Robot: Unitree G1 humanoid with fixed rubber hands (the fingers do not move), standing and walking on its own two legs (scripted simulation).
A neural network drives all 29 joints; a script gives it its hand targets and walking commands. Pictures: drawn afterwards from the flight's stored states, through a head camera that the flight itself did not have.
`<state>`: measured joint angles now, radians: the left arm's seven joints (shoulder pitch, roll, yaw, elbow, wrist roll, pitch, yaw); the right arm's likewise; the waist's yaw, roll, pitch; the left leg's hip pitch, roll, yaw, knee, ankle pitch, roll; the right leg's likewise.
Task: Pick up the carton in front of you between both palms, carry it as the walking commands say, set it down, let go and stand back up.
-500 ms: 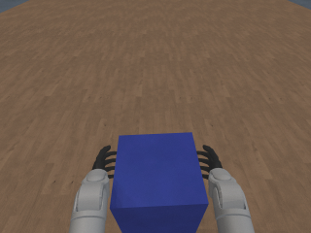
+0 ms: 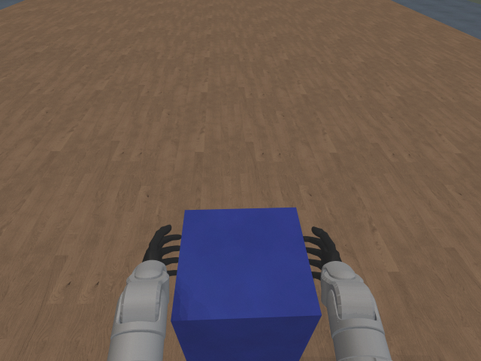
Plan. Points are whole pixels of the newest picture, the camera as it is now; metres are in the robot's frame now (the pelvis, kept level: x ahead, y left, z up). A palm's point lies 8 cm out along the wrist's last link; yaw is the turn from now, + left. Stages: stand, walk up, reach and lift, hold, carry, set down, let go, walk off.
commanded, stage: hold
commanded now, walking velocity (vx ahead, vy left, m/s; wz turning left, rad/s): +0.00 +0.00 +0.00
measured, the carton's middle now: (242, 290) +0.30 +0.00 -0.06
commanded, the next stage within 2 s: set down in 0.48 s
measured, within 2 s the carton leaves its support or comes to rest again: neither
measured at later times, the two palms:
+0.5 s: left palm (146, 259) +0.30 +0.16 +0.04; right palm (323, 265) +0.29 -0.14 +0.05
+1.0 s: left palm (157, 279) +0.34 +0.17 -0.09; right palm (297, 272) +0.35 -0.13 -0.08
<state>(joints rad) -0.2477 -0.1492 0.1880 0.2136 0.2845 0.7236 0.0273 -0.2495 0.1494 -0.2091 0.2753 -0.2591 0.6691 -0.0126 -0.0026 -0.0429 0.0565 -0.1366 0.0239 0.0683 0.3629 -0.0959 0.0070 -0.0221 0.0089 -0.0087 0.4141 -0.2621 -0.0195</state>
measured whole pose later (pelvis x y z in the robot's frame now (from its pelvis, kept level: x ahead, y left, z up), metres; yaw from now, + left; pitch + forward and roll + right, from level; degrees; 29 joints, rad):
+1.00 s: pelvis -0.02 +0.00 -0.03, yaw -1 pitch +12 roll +0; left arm -0.56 -0.18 0.49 0.49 0.40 0.29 -0.02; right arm -0.58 0.21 -0.47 0.56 -0.39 0.25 -0.01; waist 0.05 -0.05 0.14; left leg -0.72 0.02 0.02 0.68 -0.17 0.01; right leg -0.62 0.03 0.01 0.75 -0.35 -0.01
